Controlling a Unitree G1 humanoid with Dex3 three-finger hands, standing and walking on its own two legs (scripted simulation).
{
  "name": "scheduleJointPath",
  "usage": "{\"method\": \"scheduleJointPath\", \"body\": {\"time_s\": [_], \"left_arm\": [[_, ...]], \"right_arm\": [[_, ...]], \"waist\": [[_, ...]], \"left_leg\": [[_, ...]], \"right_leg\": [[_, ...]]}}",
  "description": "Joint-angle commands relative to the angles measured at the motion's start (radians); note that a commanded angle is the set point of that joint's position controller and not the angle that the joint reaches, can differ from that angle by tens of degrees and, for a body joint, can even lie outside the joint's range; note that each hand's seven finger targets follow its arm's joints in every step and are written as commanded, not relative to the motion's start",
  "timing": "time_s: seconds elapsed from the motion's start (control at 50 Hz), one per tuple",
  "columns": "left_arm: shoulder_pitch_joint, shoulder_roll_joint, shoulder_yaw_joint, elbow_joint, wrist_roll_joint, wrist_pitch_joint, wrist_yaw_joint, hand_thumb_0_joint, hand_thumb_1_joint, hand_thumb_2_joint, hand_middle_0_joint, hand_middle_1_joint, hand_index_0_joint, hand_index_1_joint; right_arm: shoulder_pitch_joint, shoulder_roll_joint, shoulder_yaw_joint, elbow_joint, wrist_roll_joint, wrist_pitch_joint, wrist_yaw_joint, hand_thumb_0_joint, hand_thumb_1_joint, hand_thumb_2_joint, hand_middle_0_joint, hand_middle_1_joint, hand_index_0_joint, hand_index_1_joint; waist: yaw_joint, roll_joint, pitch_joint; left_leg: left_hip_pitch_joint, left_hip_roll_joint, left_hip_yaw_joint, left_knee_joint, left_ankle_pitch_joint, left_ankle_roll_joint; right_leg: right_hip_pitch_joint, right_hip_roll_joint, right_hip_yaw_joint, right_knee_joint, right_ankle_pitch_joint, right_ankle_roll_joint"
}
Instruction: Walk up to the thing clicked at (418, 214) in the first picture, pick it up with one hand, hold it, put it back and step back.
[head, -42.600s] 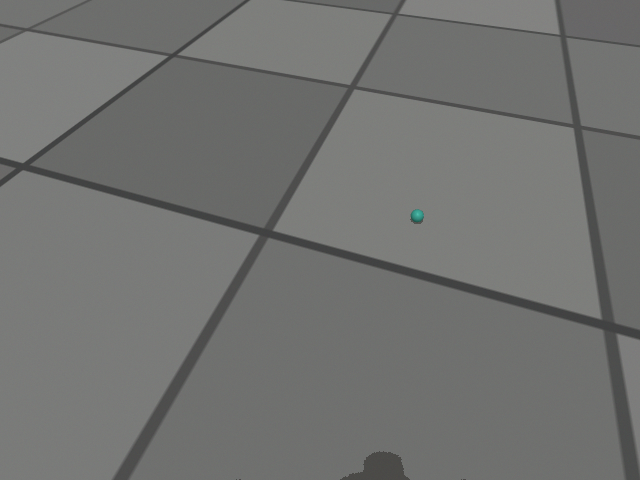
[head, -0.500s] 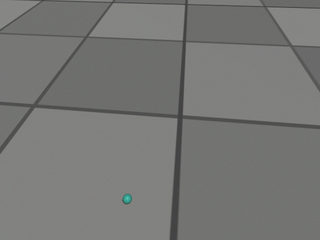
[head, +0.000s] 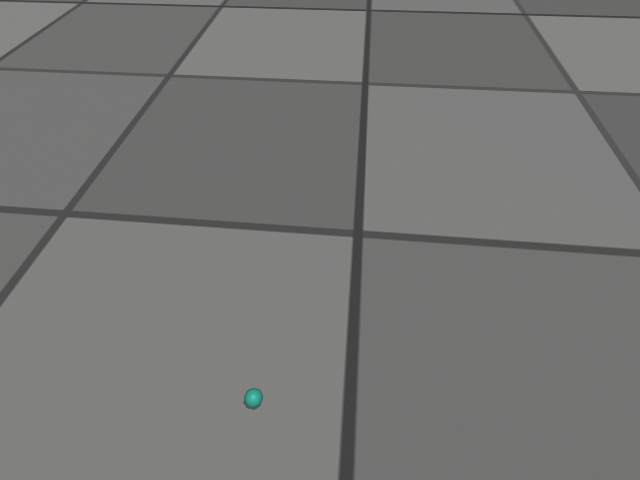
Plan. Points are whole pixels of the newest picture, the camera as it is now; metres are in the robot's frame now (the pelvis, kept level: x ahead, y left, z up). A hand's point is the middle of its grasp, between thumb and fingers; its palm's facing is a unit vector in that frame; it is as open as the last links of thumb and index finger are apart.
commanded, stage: stand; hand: left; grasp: from above
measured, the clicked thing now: (253, 397) +0.48 +0.23 -0.75
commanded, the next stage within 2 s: step back in 0.44 s
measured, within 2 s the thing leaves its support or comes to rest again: neither
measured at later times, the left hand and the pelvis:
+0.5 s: hand out of the picture +0.07 +0.25 -0.16, palm faces +0.02 -0.94 -0.34, open 7.4 cm; pelvis -0.01 +0.00 +0.00, yaw +0 degrees
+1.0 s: hand out of the picture +0.04 +0.31 -0.18, palm faces -0.09 -0.93 -0.35, open 7.3 cm; pelvis -0.09 +0.05 -0.01, yaw -3 degrees
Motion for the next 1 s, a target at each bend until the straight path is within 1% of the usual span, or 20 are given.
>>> {"method": "scheduleJointPath", "body": {"time_s": [0.0,0.36,0.4,0.42,0.48,0.52,0.56,0.6,0.64,0.66,0.68,0.7,0.72,0.74,0.76,0.78,0.8,0.84,0.88,0.98], "left_arm": [[-0.047,0.213,0.039,-0.061,0.002,-0.029,0.016,0.000,0.900,0.900,-0.200,-0.300,-0.200,-0.300],[-0.026,0.221,0.033,-0.066,0.002,-0.031,0.014,0.000,0.900,0.900,-0.200,-0.300,-0.200,-0.300],[-0.032,0.220,0.032,-0.068,0.001,-0.031,0.012,0.000,0.900,0.900,-0.200,-0.300,-0.200,-0.300],[-0.010,0.297,0.078,-0.098,-0.013,-0.025,0.017,0.000,0.900,0.900,-0.200,-0.300,-0.200,-0.300],[0.008,0.290,0.085,-0.136,-0.015,-0.018,0.024,0.000,0.900,0.900,-0.200,-0.300,-0.200,-0.300],[0.001,0.292,0.092,-0.169,-0.013,-0.013,0.023,0.000,0.900,0.900,-0.200,-0.300,-0.200,-0.300],[-0.029,0.317,0.099,-0.204,-0.006,-0.005,0.024,0.000,0.900,0.900,-0.200,-0.300,-0.200,-0.300],[-0.079,0.337,0.102,-0.253,0.008,-0.001,0.027,0.000,0.900,0.900,-0.200,-0.300,-0.200,-0.300],[-0.119,0.328,0.099,-0.284,0.015,0.007,0.025,0.000,0.900,0.900,-0.200,-0.300,-0.200,-0.300],[-0.132,0.321,0.095,-0.301,0.014,0.011,0.024,0.000,0.900,0.900,-0.200,-0.300,-0.200,-0.300],[-0.129,0.294,0.088,-0.310,0.009,0.018,0.024,0.000,0.900,0.900,-0.200,-0.300,-0.200,-0.300],[-0.116,0.240,0.076,-0.321,0.001,0.025,0.026,0.000,0.900,0.900,-0.200,-0.300,-0.200,-0.300],[-0.103,0.213,0.073,-0.325,0.002,0.035,0.034,0.000,0.900,0.900,-0.200,-0.300,-0.200,-0.300],[-0.042,0.226,0.073,-0.310,0.004,0.047,0.040,0.000,0.900,0.900,-0.200,-0.300,-0.200,-0.300],[-0.012,0.212,0.070,-0.311,0.000,0.050,0.042,0.000,0.900,0.900,-0.200,-0.300,-0.200,-0.300],[-0.021,0.216,0.075,-0.305,0.002,0.053,0.046,0.000,0.900,0.900,-0.200,-0.300,-0.200,-0.300],[-0.016,0.232,0.078,-0.298,0.002,0.054,0.048,0.000,0.900,0.900,-0.200,-0.300,-0.200,-0.300],[0.055,0.242,0.081,-0.289,-0.004,0.056,0.042,0.000,0.900,0.900,-0.200,-0.300,-0.200,-0.300],[0.069,0.245,0.090,-0.297,0.006,0.052,0.037,0.000,0.900,0.900,-0.200,-0.300,-0.200,-0.300],[0.015,0.240,0.095,-0.359,0.011,0.036,0.029,0.000,0.900,0.900,-0.200,-0.300,-0.200,-0.300]], "right_arm": [[-0.032,-0.198,-0.039,-0.060,0.000,-0.022,-0.011,0.000,-0.900,-0.900,0.200,0.300,0.200,0.300],[-0.029,-0.205,-0.037,-0.060,0.002,-0.021,-0.005,0.000,-0.900,-0.900,0.200,0.300,0.200,0.300],[-0.025,-0.207,-0.035,-0.062,0.001,-0.021,-0.005,0.000,-0.900,-0.900,0.200,0.300,0.200,0.300],[-0.068,-0.243,-0.051,-0.085,-0.001,-0.002,-0.002,0.000,-0.900,-0.900,0.200,0.300,0.200,0.300],[-0.027,-0.229,-0.056,-0.114,0.012,0.009,-0.002,0.000,-0.900,-0.900,0.200,0.300,0.200,0.300],[-0.025,-0.219,-0.061,-0.137,0.014,0.018,0.002,0.000,-0.900,-0.900,0.200,0.300,0.200,0.300],[-0.001,-0.209,-0.066,-0.149,0.012,0.030,0.003,0.000,-0.900,-0.900,0.200,0.300,0.200,0.300],[0.046,-0.210,-0.077,-0.164,0.005,0.043,0.007,0.000,-0.900,-0.900,0.200,0.300,0.200,0.300],[0.099,-0.209,-0.084,-0.170,0.005,0.047,0.015,0.000,-0.900,-0.900,0.200,0.300,0.200,0.300],[0.112,-0.218,-0.088,-0.176,0.008,0.042,0.017,0.000,-0.900,-0.900,0.200,0.300,0.200,0.300],[0.111,-0.236,-0.091,-0.187,0.005,0.035,0.014,0.000,-0.900,-0.900,0.200,0.300,0.200,0.300],[0.078,-0.298,-0.106,-0.200,-0.004,0.028,0.010,0.000,-0.900,-0.900,0.200,0.300,0.200,0.300],[0.089,-0.347,-0.119,-0.205,-0.013,0.020,0.005,0.000,-0.900,-0.900,0.200,0.300,0.200,0.300],[0.088,-0.335,-0.119,-0.207,-0.021,0.016,-0.002,0.000,-0.900,-0.900,0.200,0.300,0.200,0.300],[0.070,-0.332,-0.118,-0.228,-0.021,0.016,-0.007,0.000,-0.900,-0.900,0.200,0.300,0.200,0.300],[0.042,-0.335,-0.120,-0.245,-0.022,0.019,-0.012,0.000,-0.900,-0.900,0.200,0.300,0.200,0.300],[-0.010,-0.323,-0.119,-0.261,-0.020,0.016,-0.020,0.000,-0.900,-0.900,0.200,0.300,0.200,0.300],[-0.062,-0.294,-0.111,-0.289,-0.023,0.010,-0.027,0.000,-0.900,-0.900,0.200,0.300,0.200,0.300],[-0.033,-0.262,-0.109,-0.303,-0.012,0.007,-0.031,0.000,-0.900,-0.900,0.200,0.300,0.200,0.300],[0.067,-0.267,-0.118,-0.307,-0.006,0.009,-0.034,0.000,-0.900,-0.900,0.200,0.300,0.200,0.300]], "waist": [[-0.007,-0.018,-0.086],[-0.005,-0.022,-0.060],[-0.009,-0.011,-0.069],[0.006,-0.034,0.045],[-0.010,-0.051,-0.042],[-0.010,-0.082,-0.108],[-0.013,-0.133,-0.142],[-0.027,-0.196,-0.141],[-0.056,-0.208,-0.133],[-0.065,-0.192,-0.138],[-0.069,-0.100,-0.124],[-0.059,0.089,-0.092],[-0.056,0.187,-0.066],[-0.026,0.095,-0.071],[-0.027,0.132,-0.071],[-0.034,0.162,-0.071],[-0.019,0.159,-0.074],[0.029,0.157,-0.088],[0.018,0.111,-0.123],[-0.054,0.087,-0.123]], "left_leg": [[-0.012,0.106,-0.066,-0.044,0.197,0.035],[-0.028,0.105,-0.069,-0.056,0.136,0.035],[-0.033,0.105,-0.066,-0.056,0.146,0.035],[-0.097,0.085,-0.075,0.054,0.269,0.058],[-0.102,0.066,-0.041,0.137,0.293,0.064],[-0.088,0.031,-0.021,0.232,0.218,0.062],[-0.104,-0.023,0.016,0.349,0.060,0.047],[-0.121,-0.052,0.006,0.488,-0.224,0.055],[-0.089,-0.030,-0.021,0.461,-0.253,0.076],[-0.069,-0.011,-0.032,0.404,-0.104,0.087],[-0.107,0.050,-0.078,0.268,0.162,0.105],[-0.113,0.184,-0.248,0.083,0.385,0.137],[-0.037,0.279,-0.398,0.023,0.561,0.159],[-0.036,0.286,-0.353,0.071,0.648,0.158],[-0.039,0.280,-0.338,0.089,0.729,0.138],[-0.066,0.286,-0.354,0.059,0.676,0.120],[-0.071,0.278,-0.329,0.060,0.612,0.153],[-0.026,0.216,-0.218,0.107,0.582,0.153],[0.040,0.216,-0.197,0.141,0.568,0.200],[0.126,0.242,-0.220,0.170,0.552,0.250]], "right_leg": [[0.028,-0.101,0.079,-0.040,0.185,-0.034],[0.004,-0.098,0.078,-0.058,0.126,-0.032],[0.013,-0.100,0.082,-0.054,0.150,-0.034],[-0.073,-0.091,0.107,0.021,0.336,-0.039],[-0.032,-0.108,0.113,0.064,0.412,-0.079],[-0.044,-0.145,0.152,0.054,0.407,-0.120],[-0.071,-0.226,0.231,0.036,0.402,-0.192],[-0.141,-0.302,0.278,0.038,0.378,-0.254],[-0.218,-0.286,0.229,0.089,0.313,-0.232],[-0.230,-0.243,0.193,0.153,0.298,-0.192],[-0.206,-0.146,0.122,0.266,0.231,-0.136],[-0.271,0.014,0.053,0.437,0.038,-0.062],[-0.402,0.135,0.106,0.555,-0.384,-0.049],[-0.396,0.124,0.182,0.661,-0.432,-0.052],[-0.412,0.134,0.194,0.702,-0.428,-0.054],[-0.402,0.145,0.229,0.744,-0.415,-0.056],[-0.402,0.139,0.240,0.798,-0.379,-0.053],[-0.418,0.136,0.234,0.843,-0.292,-0.042],[-0.416,0.131,0.210,0.861,-0.275,-0.023],[-0.417,0.099,0.171,0.676,-0.311,0.007]]}}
